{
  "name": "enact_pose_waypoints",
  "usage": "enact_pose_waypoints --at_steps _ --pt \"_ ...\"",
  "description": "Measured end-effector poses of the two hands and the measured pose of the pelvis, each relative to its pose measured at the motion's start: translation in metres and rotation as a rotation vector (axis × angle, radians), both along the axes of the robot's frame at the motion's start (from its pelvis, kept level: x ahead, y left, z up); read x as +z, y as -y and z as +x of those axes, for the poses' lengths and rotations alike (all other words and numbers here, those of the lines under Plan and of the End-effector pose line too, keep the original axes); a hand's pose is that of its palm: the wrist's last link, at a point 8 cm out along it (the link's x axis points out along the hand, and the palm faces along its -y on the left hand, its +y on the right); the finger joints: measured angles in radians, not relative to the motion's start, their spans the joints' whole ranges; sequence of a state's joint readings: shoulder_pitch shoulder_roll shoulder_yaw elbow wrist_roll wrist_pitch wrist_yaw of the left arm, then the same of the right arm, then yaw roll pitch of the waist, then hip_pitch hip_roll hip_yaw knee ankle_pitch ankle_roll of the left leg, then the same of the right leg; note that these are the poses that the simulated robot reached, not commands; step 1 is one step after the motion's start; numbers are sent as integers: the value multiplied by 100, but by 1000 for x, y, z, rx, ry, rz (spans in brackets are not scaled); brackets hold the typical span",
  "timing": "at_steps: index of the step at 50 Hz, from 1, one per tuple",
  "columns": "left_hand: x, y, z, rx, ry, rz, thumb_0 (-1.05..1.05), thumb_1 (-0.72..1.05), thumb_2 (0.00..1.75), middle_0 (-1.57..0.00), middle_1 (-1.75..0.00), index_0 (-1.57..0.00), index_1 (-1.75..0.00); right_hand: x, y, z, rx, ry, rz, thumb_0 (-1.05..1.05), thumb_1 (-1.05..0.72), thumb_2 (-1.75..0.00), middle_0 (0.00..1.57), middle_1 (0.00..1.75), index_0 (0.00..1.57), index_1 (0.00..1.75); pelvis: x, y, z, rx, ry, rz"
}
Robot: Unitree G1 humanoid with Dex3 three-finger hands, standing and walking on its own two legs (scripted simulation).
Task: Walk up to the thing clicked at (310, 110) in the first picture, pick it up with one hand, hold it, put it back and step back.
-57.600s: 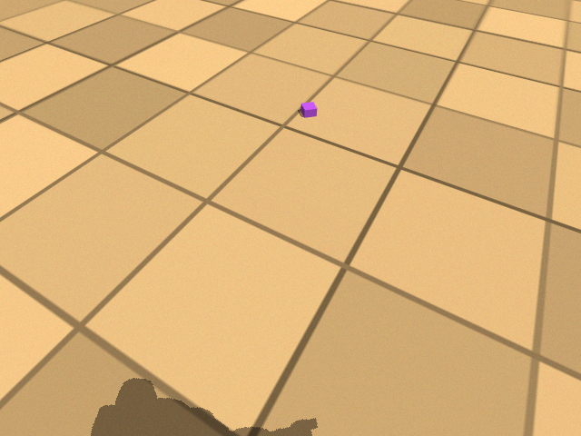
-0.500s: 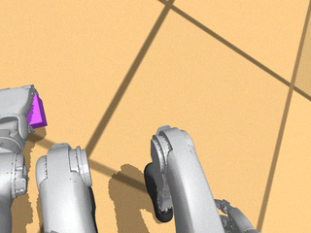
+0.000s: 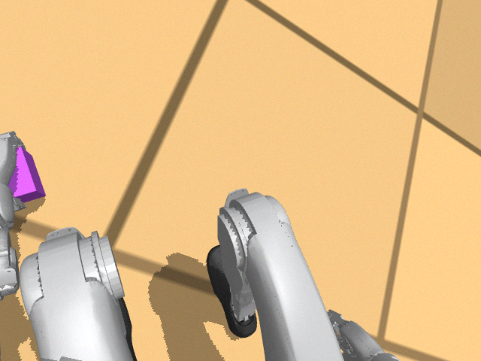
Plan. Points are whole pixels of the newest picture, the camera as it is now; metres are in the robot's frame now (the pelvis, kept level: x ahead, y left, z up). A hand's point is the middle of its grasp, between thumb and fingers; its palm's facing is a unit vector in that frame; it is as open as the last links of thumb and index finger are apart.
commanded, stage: rest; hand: left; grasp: from above
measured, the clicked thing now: (7, 179) +0.42 +0.29 -0.26
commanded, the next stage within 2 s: open in 0.48 s
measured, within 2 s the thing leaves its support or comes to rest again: neither
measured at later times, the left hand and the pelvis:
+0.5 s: hand (0, 180) +0.41 +0.29 -0.24, palm faces -0.43 -0.17 -0.89, open 10.9 cm; pelvis +0.00 +0.00 +0.00, yaw -2 degrees
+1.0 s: hand (2, 181) +0.41 +0.29 -0.25, palm faces -0.42 -0.15 -0.89, open 12.3 cm; pelvis -0.01 +0.01 +0.00, yaw -2 degrees
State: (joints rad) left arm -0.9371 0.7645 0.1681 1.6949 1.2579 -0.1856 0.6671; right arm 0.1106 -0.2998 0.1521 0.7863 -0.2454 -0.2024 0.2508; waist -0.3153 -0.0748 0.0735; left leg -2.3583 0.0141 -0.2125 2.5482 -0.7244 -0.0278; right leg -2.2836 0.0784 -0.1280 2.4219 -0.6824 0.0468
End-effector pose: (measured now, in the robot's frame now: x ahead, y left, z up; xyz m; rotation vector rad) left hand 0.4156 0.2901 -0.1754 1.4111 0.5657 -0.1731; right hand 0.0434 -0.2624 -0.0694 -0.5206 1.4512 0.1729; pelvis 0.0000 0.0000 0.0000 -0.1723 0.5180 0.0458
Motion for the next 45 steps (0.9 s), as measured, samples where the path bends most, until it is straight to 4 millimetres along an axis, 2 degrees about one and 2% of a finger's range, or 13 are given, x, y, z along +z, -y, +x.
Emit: enact_pose_waypoints --at_steps 20,33,45 --pt "-9 -4 2 10 6 10 0 -16 60 -60 -68 -64 -62 10 -7 1 80 11 40 0 -90 -90 20 30 20 30 -1 -4 -2 -7 33 -26" --pt "-9 -4 1 16 11 1 0 -15 60 -60 -68 -64 -62 18 -11 -8 103 15 48 0 -90 -90 20 30 20 30 -1 -5 -6 -12 58 -37" --pt "-14 -3 -2 -18 10 8 0 -15 65 -45 -69 -47 -67 23 -14 -11 118 1 51 0 -89 -90 20 30 20 30 1 -6 -8 -17 62 -45"
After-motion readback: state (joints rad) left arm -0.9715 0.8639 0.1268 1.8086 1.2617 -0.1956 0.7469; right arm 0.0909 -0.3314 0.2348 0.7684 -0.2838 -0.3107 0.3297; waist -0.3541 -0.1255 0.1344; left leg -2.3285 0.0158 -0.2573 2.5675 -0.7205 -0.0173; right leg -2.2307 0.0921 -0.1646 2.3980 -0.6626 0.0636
